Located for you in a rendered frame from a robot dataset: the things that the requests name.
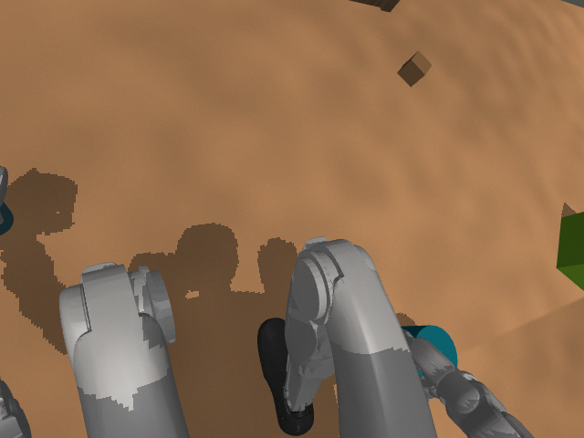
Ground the right robot arm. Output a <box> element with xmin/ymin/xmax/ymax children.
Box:
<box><xmin>436</xmin><ymin>370</ymin><xmax>535</xmax><ymax>438</ymax></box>

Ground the left robot arm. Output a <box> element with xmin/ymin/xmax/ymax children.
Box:
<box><xmin>0</xmin><ymin>378</ymin><xmax>32</xmax><ymax>438</ymax></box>

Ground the right robot hand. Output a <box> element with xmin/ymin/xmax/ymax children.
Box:
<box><xmin>402</xmin><ymin>328</ymin><xmax>458</xmax><ymax>402</ymax></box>

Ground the right robot foot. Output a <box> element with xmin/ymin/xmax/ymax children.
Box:
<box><xmin>257</xmin><ymin>318</ymin><xmax>314</xmax><ymax>436</ymax></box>

